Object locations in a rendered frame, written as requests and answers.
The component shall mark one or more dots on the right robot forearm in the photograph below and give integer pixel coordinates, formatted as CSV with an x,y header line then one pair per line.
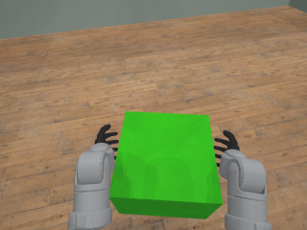
x,y
247,192

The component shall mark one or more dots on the right robot hand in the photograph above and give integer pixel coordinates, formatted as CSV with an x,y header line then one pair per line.
x,y
232,144

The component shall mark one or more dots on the carton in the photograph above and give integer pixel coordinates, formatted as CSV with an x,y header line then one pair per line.
x,y
166,167

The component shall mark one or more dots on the left robot forearm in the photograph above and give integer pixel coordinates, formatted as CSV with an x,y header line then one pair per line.
x,y
92,183

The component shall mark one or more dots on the left robot hand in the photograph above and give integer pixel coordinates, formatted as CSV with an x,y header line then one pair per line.
x,y
102,135

